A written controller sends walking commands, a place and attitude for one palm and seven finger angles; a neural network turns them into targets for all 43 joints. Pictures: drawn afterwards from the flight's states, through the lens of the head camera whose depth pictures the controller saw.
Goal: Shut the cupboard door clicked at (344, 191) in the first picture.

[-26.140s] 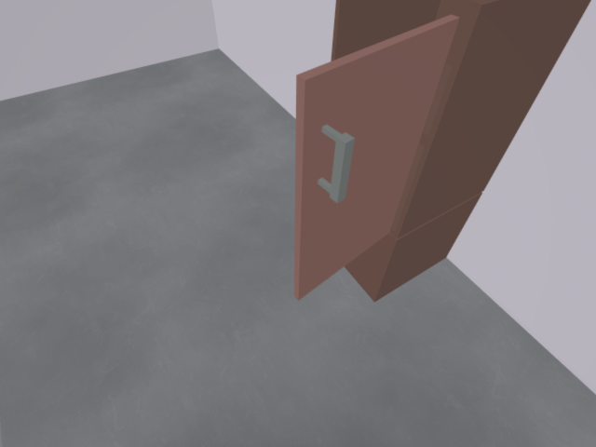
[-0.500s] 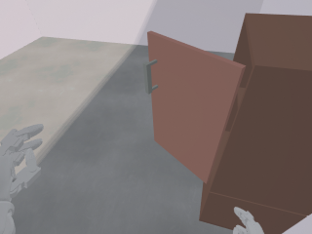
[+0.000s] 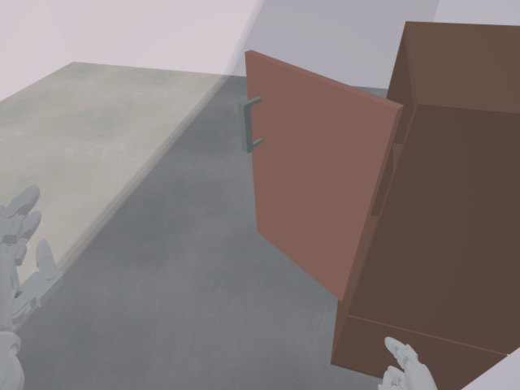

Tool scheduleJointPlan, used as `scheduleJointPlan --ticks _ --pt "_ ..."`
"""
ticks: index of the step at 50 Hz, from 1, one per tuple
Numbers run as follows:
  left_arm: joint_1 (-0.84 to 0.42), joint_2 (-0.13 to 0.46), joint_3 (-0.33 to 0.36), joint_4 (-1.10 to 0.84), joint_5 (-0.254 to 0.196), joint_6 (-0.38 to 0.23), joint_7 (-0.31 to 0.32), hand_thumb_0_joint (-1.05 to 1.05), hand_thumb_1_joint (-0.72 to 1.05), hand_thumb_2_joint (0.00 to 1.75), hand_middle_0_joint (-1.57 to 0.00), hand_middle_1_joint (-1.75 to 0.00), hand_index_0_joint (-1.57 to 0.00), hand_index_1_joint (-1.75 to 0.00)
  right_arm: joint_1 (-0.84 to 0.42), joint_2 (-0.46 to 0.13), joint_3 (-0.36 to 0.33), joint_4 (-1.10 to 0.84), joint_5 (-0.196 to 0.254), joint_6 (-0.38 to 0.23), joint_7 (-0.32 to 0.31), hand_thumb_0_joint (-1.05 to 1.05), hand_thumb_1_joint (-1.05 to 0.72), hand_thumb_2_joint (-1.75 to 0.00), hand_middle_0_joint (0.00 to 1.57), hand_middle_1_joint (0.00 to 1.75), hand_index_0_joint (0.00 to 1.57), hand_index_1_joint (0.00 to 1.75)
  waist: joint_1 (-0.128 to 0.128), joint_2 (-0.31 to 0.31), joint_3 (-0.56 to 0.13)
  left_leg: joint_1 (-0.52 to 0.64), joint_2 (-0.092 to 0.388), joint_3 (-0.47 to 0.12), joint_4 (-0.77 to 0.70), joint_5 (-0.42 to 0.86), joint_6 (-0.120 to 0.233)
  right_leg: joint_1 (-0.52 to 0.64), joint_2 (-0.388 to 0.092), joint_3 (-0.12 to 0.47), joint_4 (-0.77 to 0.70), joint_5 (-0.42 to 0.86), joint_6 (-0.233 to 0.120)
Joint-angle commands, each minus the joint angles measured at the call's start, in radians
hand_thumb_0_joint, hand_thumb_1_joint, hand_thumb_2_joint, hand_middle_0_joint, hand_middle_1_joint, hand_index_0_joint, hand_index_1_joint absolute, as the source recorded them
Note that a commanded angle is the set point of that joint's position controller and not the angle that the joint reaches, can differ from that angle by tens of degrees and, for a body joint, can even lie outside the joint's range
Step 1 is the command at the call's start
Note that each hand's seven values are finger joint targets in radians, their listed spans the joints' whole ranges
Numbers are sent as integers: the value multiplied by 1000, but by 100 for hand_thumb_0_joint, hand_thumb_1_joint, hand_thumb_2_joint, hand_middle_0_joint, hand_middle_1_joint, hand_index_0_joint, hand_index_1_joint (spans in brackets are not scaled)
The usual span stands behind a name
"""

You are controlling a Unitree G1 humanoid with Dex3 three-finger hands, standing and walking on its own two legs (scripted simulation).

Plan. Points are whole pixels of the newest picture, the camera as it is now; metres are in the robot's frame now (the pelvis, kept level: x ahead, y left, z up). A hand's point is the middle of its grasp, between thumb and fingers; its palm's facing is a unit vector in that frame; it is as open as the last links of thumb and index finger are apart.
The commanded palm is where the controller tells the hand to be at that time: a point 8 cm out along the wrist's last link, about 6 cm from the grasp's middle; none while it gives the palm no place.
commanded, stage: step back with the hand held close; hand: left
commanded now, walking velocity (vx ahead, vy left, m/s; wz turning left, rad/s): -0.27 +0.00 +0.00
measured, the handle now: (252, 125) +0.65 +0.10 +0.09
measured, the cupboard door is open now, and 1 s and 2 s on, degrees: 58 58 58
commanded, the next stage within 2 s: stop stepping back and stand still in 1.84 s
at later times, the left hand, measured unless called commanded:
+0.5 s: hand (32, 295) +0.17 +0.28 +0.16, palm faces +0.38 -0.78 -0.50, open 7.4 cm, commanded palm +0.10 +0.32 +0.17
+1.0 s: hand (5, 335) +0.12 +0.28 +0.16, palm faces +0.45 -0.77 -0.46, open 7.4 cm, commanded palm +0.05 +0.32 +0.17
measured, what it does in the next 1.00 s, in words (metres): shifts its weight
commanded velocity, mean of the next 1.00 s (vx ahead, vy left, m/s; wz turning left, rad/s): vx -0.30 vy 0.00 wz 0.02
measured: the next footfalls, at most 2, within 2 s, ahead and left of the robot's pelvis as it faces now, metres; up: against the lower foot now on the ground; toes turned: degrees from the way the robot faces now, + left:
right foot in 1.78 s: -0.26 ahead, -0.13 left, +0.00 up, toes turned -3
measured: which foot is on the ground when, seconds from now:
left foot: down 0.00-1.00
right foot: down 0.00-1.00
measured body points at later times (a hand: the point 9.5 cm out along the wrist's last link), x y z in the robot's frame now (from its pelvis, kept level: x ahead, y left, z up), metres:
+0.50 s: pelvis -0.04 +0.02 -0.01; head -0.04 +0.03 +0.44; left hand +0.14 +0.32 +0.18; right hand +0.13 -0.23 -0.08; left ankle -0.03 +0.10 -0.74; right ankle +0.01 -0.12 -0.74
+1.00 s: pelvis -0.09 +0.02 -0.03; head -0.08 +0.04 +0.42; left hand +0.09 +0.32 +0.18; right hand +0.05 -0.23 -0.10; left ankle -0.04 +0.10 -0.74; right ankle +0.01 -0.12 -0.74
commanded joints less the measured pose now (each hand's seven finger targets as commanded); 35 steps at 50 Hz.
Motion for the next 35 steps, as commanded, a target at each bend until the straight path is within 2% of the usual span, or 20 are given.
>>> scheduleJointPlan --ticks 1,2,3,4,6,10,13,14,16,18,19,22,23,24,27,28,31,33,34,35 --pt "-211 296 227 -253 3 -99 25 0 90 90 -20 -30 -20 -30 -133 -140 -62 -209 15 -28 -3 0 -90 -90 20 30 20 30 -32 -12 1 -206 52 -30 -25 123 16 0 -67 130 -73 142 -25" --pt "-83 224 175 -162 0 -106 23 0 90 90 -20 -30 -20 -30 -117 -128 -64 -186 10 -18 -7 0 -90 -90 20 30 20 30 -39 -70 -28 -189 49 -39 12 110 18 -22 -107 149 -83 134 -36" --pt "-72 231 172 -178 6 -110 23 0 90 90 -20 -30 -20 -30 -121 -131 -69 -188 8 -11 -3 0 -90 -90 20 30 20 30 -37 -77 -30 -183 45 -38 38 120 16 -40 -127 173 -90 167 -47" --pt "-28 202 146 -162 8 -112 22 0 90 90 -20 -30 -20 -30 -118 -125 -68 -189 7 -2 -1 0 -90 -90 20 30 20 30 -43 -114 -60 -180 45 -34 60 126 12 -43 -147 175 -81 179 -51" --pt "-12 202 137 -200 10 -125 27 0 90 90 -20 -30 -20 -30 -116 -131 -78 -195 10 12 1 0 -90 -90 20 30 20 30 -50 -92 -111 -180 47 -32 85 152 9 -44 -167 180 -51 227 -58" --pt "49 246 184 -266 9 -140 44 0 90 90 -20 -30 -20 -30 -116 -137 -89 -219 14 37 -6 0 -90 -90 20 30 20 30 -53 -55 -207 -193 76 -49 71 314 -1 13 -149 135 70 395 -46" --pt "86 292 235 -299 6 -143 50 0 90 90 -20 -30 -20 -30 -127 -142 -93 -238 14 55 -16 0 -90 -90 20 30 20 30 -48 -19 -231 -213 102 -65 52 444 1 28 -107 100 143 459 -19" --pt "93 273 220 -306 4 -143 49 0 90 90 -20 -30 -20 -30 -122 -136 -91 -248 18 61 -18 0 -90 -90 20 30 20 30 -50 -24 -223 -228 109 -70 46 472 0 29 -96 88 161 456 -13" --pt "94 280 232 -311 4 -145 51 0 90 90 -20 -30 -20 -30 -120 -140 -95 -258 16 67 -22 0 -90 -90 20 30 20 30 -50 -10 -213 -259 123 -76 37 476 6 28 -77 90 183 444 -4" --pt "97 285 241 -301 5 -144 50 0 90 90 -20 -30 -20 -30 -121 -148 -99 -260 13 69 -24 0 -90 -90 20 30 20 30 -47 -9 -190 -314 132 -89 21 411 14 32 -72 96 192 406 0" --pt "91 265 222 -295 5 -145 50 0 90 90 -20 -30 -20 -30 -114 -145 -95 -263 14 69 -24 0 -90 -90 20 30 20 30 -52 -15 -165 -350 134 -92 12 349 19 27 -74 102 194 372 -1" --pt "76 245 209 -272 14 -152 54 0 90 90 -20 -30 -20 -30 -102 -154 -96 -264 14 62 -23 0 -90 -90 20 30 20 30 -54 14 -112 -489 148 -113 -37 99 46 48 -57 112 211 242 7" --pt "69 257 221 -275 21 -157 54 0 90 90 -20 -30 -20 -30 -110 -160 -98 -262 11 57 -23 0 -90 -90 20 30 20 30 -51 32 -99 -541 151 -125 -58 18 56 71 -52 114 219 222 9" --pt "59 239 203 -280 24 -162 54 0 90 90 -20 -30 -20 -30 -105 -154 -94 -265 15 53 -22 0 -90 -90 20 30 20 30 -55 29 -86 -581 152 -126 -66 -51 62 78 -51 114 232 203 9" --pt "38 240 209 -288 35 -176 60 0 90 90 -20 -30 -20 -30 -89 -158 -95 -268 15 39 -19 0 -90 -90 20 30 20 30 -58 12 -76 -679 146 -135 -67 -235 79 104 -52 131 248 157 6" --pt "20 260 225 -307 43 -183 61 0 90 90 -20 -30 -20 -30 -91 -163 -96 -265 12 34 -19 0 -90 -90 20 30 20 30 -57 10 -81 -697 145 -144 -70 -278 83 111 -52 139 246 135 5" --pt "-8 245 213 -323 49 -197 67 0 90 90 -20 -30 -20 -30 -75 -157 -94 -267 12 21 -17 0 -90 -90 20 30 20 30 -63 -25 -63 -719 128 -142 -29 -368 89 62 -66 173 223 30 -4" --pt "-28 269 233 -343 56 -209 71 0 90 90 -20 -30 -20 -30 -72 -162 -95 -258 6 8 -17 0 -90 -90 20 30 20 30 -64 -21 -70 -701 121 -146 -9 -387 87 27 -71 195 197 -30 -11" --pt "-29 245 214 -353 54 -216 71 0 90 90 -20 -30 -20 -30 -67 -154 -90 -256 5 1 -16 0 -90 -90 20 30 20 30 -67 -18 -69 -695 119 -148 -5 -381 85 14 -75 193 197 -44 -14" --pt "-32 250 218 -353 55 -220 74 0 90 90 -20 -30 -20 -30 -65 -156 -90 -254 5 -4 -15 0 -90 -90 20 30 20 30 -68 -17 -66 -686 121 -151 0 -390 85 -7 -72 197 196 -68 -14"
